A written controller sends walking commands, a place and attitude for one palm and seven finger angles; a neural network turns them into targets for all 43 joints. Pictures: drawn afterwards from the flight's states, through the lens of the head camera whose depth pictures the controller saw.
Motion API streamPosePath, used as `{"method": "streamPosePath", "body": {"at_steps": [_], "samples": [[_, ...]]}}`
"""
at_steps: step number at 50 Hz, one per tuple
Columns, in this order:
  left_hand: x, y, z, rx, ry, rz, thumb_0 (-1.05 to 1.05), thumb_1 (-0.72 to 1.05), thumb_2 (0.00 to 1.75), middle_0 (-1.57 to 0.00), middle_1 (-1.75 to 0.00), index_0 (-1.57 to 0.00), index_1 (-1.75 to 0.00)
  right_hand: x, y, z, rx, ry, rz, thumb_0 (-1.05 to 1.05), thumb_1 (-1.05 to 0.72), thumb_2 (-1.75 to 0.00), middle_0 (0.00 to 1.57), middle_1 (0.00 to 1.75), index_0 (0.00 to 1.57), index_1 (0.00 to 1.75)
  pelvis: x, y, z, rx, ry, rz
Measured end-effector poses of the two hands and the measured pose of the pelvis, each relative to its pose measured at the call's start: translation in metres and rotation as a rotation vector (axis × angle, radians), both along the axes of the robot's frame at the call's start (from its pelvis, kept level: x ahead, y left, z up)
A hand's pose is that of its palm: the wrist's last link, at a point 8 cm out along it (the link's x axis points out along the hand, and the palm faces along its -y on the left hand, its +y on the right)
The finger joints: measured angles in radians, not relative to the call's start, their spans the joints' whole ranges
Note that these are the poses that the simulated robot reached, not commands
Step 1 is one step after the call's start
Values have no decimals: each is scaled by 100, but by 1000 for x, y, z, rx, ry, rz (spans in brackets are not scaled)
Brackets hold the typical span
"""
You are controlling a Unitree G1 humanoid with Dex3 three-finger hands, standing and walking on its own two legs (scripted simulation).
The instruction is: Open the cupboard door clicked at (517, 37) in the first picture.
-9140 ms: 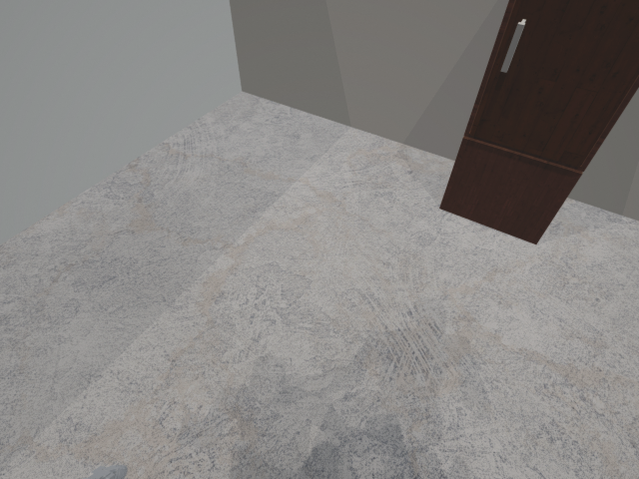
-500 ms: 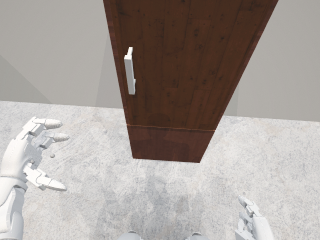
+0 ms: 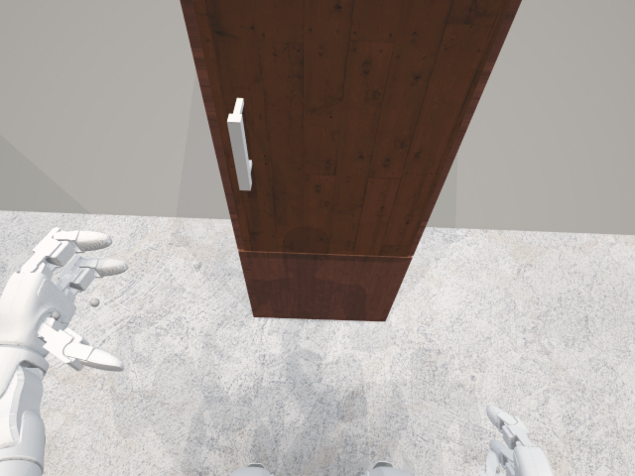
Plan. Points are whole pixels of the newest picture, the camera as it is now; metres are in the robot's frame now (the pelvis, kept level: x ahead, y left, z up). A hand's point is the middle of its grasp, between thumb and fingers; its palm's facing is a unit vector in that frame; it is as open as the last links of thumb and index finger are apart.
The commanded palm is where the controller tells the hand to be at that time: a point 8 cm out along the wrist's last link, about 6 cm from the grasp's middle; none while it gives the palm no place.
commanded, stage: raise the hand with hooked fingers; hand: left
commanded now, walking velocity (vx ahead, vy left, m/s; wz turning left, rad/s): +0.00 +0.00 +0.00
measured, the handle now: (242, 146) +0.59 +0.16 +0.05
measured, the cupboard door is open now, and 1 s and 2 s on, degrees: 0 0 0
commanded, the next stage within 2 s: move the hooked fingers beside the handle in 0.10 s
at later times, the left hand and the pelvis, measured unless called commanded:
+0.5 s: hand (119, 275) +0.33 +0.26 +0.07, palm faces +0.00 -1.00 -0.01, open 14.0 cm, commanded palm +0.31 +0.30 +0.06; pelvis -0.01 +0.00 +0.00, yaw +0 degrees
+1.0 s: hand (153, 222) +0.41 +0.24 +0.06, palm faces +0.00 -1.00 +0.00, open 14.0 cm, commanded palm +0.39 +0.29 +0.06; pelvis -0.01 +0.00 -0.01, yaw -1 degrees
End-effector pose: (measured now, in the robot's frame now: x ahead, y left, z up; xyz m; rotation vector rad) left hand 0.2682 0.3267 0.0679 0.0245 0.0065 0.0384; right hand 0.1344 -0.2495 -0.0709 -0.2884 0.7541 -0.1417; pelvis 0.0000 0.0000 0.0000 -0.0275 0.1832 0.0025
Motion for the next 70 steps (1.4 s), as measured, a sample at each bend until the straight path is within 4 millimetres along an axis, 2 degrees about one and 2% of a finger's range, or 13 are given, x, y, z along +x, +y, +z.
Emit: {"method": "streamPosePath", "body": {"at_steps": [11,16,22,28,40,46,56,70], "samples": [[-6,2,4,3,-1,0,-1,-50,30,-31,-120,-31,-120,7,10,-1,24,-28,23,1,-90,-90,20,30,20,30,-4,0,0,1,-7,3],[0,1,1,-6,1,0,-1,-51,29,-31,-121,-31,-120,7,11,-3,14,-23,34,1,-90,-90,20,30,20,30,-6,1,-1,-1,-4,11],[25,-11,1,-13,-10,-34,-1,-51,29,-31,-121,-30,-120,0,8,-7,2,2,23,1,-90,-90,20,30,20,30,-8,1,-3,0,4,11],[48,-19,2,-8,-4,-38,-1,-51,30,-31,-120,-31,-120,-15,3,-9,7,39,-15,1,-90,-90,20,30,20,30,-8,1,-3,4,16,-1],[87,-17,-4,-12,12,-14,-1,-50,30,-31,-120,-31,-120,-55,-10,-24,-12,200,-81,1,-90,-90,20,30,20,30,-7,-1,-7,4,53,-11],[110,-23,-4,-18,2,-34,-1,-50,30,-30,-120,-30,-120,-71,-14,-29,-23,268,-114,1,-91,-90,20,30,20,30,-6,0,-9,1,76,-14],[145,-36,-5,-17,3,-40,-1,-50,30,-30,-120,-30,-120,-88,-12,-34,-13,340,-153,1,-91,-90,20,30,20,30,-5,3,-12,0,109,-25],[177,-45,-5,-17,14,-29,-1,-50,30,-31,-120,-31,-120,-112,-7,-41,-5,440,-184,1,-91,-90,20,30,20,30,-6,5,-16,-5,138,-26]]}}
